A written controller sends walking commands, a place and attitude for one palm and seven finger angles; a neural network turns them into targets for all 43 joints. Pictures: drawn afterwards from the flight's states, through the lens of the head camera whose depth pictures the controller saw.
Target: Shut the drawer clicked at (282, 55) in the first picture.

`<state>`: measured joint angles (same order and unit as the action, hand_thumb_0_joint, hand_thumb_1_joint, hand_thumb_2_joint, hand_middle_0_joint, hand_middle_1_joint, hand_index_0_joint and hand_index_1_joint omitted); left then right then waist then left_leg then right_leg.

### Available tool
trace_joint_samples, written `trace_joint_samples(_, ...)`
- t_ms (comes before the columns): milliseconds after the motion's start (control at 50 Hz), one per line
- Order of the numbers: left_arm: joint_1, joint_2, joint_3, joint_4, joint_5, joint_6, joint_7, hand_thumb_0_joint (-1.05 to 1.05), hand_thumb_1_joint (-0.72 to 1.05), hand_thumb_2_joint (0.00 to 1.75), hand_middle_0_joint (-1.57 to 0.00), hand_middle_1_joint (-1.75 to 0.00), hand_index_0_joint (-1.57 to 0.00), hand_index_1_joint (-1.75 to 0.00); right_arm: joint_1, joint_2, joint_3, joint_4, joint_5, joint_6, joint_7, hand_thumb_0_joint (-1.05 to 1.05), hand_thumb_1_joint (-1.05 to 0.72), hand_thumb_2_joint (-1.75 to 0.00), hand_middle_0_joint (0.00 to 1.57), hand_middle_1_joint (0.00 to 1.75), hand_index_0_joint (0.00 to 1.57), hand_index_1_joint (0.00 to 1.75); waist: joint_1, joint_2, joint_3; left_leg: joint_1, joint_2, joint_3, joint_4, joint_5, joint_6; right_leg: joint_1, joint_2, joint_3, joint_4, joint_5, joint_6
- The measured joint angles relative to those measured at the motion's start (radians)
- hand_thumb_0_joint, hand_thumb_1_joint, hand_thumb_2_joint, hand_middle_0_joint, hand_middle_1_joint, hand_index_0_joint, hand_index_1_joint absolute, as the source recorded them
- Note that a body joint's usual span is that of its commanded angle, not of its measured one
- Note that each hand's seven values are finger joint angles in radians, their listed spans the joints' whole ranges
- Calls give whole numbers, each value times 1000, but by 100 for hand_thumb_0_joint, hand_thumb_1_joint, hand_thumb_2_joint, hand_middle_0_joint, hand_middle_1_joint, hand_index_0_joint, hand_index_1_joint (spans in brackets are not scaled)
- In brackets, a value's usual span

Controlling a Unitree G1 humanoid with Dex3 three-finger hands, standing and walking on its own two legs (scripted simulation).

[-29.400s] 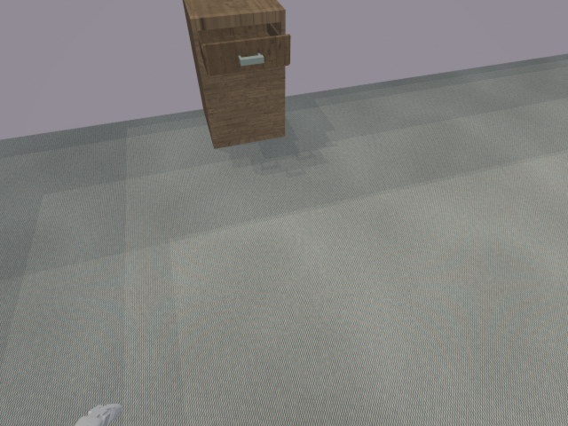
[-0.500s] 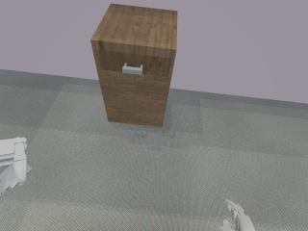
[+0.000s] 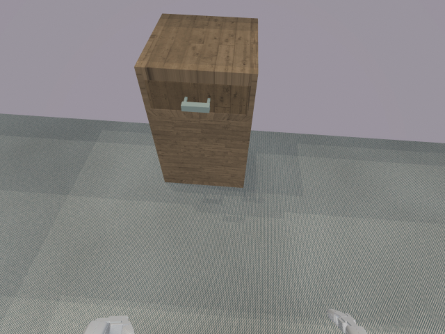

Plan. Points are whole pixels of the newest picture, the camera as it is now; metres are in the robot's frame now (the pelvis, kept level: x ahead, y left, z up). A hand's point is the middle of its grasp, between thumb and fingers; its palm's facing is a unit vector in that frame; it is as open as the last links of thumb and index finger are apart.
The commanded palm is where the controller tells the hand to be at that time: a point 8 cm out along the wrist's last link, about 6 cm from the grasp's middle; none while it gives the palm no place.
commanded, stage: let the arm hang, fingers relaxed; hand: left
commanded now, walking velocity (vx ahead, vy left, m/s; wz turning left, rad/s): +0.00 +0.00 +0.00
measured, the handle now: (196, 103) +0.90 +0.13 -0.17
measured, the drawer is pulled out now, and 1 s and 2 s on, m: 0.00 0.00 0.00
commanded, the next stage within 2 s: look to check the result in 0.88 s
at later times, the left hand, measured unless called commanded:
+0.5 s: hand out of the picture -0.04 +0.19 -0.16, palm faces +0.01 -0.98 -0.21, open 6.7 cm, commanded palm none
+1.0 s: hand out of the picture -0.04 +0.14 -0.16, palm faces +0.04 -0.99 -0.15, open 7.4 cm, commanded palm none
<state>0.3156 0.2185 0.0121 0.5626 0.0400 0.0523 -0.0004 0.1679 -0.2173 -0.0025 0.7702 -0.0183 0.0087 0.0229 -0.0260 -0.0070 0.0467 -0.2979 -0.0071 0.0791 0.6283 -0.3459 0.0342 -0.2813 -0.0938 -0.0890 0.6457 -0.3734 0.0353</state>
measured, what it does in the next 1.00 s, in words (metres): stands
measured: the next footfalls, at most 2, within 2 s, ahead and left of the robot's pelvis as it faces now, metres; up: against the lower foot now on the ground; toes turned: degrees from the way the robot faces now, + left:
none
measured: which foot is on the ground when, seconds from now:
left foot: down 0.00-1.00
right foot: down 0.00-1.00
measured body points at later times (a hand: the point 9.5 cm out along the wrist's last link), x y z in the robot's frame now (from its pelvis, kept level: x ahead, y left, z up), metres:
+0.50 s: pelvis -0.02 +0.01 +0.02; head +0.00 +0.00 +0.47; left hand -0.04 +0.24 -0.14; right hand -0.03 -0.20 -0.15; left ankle -0.01 +0.10 -0.72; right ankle -0.02 -0.13 -0.72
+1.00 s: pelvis -0.01 -0.01 +0.02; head +0.00 -0.01 +0.47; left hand -0.04 +0.19 -0.15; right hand -0.06 -0.20 -0.15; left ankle -0.01 +0.10 -0.72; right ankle -0.02 -0.13 -0.72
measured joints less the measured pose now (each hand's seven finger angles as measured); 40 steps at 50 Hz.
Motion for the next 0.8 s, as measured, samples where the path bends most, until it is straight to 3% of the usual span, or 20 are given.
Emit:
trace_joint_samples(40, -8, -17, -5, 104, 5, 1, 25, 1, 90, 90, -117, -139, -116, -136, 29, 20, 11, 35, -1, 3, -5, 1, -91, -90, 20, 30, 20, 29, 2, -34, 18, 18, 0, -5, -21, 13, -2, 21, 1, -6, -24, 13, 2)
trace_joint_samples(100, -31, 15, 9, 211, -11, -4, 29, 2, 90, 90, -107, -132, -106, -125, 68, 39, 23, 98, 1, 7, -16, 1, -91, -90, 20, 30, 20, 29, 21, -54, 38, 38, 6, -15, -57, 38, -3, 55, 12, -18, -82, 48, 0)
trace_joint_samples(240, -13, 18, -1, 392, -21, -14, 13, 1, 90, 90, -80, -100, -80, -96, 119, 40, 12, 209, 6, 21, -28, 1, -91, -90, 20, 30, 20, 29, 32, -7, 38, 69, 7, -13, -131, 85, 6, 100, 21, -20, -192, 118, 0)
trace_joint_samples(480, 7, -39, -16, 540, -25, -34, 21, 1, 91, 90, -35, -48, -35, -47, 144, 78, 10, 311, 10, 1, -36, 1, -91, -90, 20, 30, 20, 29, 29, 22, 13, 116, -9, 5, -198, 120, 12, 122, 9, -3, -218, 136, 6)
trace_joint_samples(600, -4, -75, -18, 560, -25, -44, 25, 0, 91, 90, -25, -35, -24, -35, 151, 99, 9, 340, 10, -7, -41, 1, -91, -90, 20, 30, 20, 29, 27, 15, 3, 128, -6, 7, -206, 124, 6, 128, 12, -1, -215, 134, 2)
trace_joint_samples(800, -11, -114, -16, 574, -26, -54, 28, 0, 91, 90, -20, -30, -20, -30, 171, 121, 1, 362, 9, -12, -48, 0, -91, -90, 20, 30, 20, 29, 20, 6, 3, 126, 8, 3, -201, 122, -7, 127, 25, -4, -212, 132, -11)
